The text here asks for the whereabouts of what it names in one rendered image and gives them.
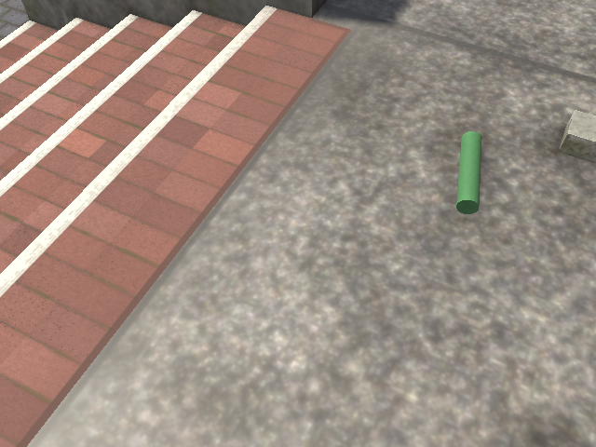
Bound stairs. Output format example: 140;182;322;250
0;10;246;274

